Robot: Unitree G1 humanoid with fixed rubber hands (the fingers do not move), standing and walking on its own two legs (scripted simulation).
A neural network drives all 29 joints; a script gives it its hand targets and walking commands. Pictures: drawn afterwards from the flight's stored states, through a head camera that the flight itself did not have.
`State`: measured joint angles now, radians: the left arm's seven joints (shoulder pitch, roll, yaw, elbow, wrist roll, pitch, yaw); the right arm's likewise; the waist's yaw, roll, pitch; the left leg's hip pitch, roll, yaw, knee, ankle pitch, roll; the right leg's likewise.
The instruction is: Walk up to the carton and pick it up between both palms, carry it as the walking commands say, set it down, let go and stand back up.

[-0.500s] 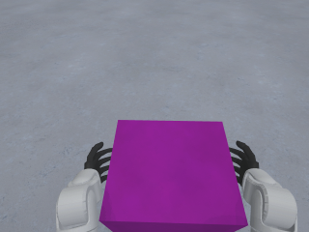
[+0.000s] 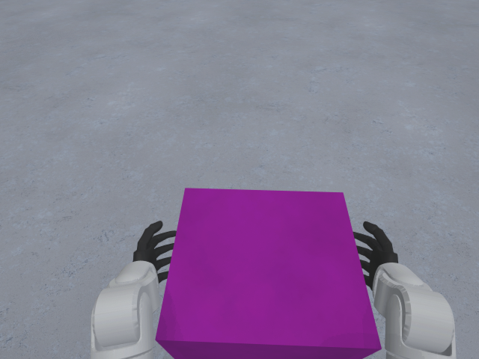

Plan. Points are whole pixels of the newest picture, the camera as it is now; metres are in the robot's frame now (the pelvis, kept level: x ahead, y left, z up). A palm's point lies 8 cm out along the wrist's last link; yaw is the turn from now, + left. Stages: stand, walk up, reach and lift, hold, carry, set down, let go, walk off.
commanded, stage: carry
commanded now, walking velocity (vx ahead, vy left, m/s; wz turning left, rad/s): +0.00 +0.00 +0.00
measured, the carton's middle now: (260, 283) +0.27 +0.00 +0.00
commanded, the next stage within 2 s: hold in 1.72 s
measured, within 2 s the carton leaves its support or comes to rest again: neither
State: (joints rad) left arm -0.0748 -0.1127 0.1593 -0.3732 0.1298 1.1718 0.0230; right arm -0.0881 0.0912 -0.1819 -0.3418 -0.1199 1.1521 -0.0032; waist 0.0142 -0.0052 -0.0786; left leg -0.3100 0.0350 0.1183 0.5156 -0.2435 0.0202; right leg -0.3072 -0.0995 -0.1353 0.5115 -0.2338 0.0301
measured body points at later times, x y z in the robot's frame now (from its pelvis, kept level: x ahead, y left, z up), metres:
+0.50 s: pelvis +0.00 -0.01 +0.00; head -0.01 -0.01 +0.45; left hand +0.26 +0.17 +0.06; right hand +0.27 -0.19 +0.06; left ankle +0.02 +0.10 -0.74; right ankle +0.02 -0.14 -0.74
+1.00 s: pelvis +0.01 +0.00 +0.00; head +0.01 +0.01 +0.45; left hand +0.27 +0.17 +0.05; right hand +0.28 -0.18 +0.06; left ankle +0.02 +0.11 -0.74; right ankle +0.02 -0.14 -0.74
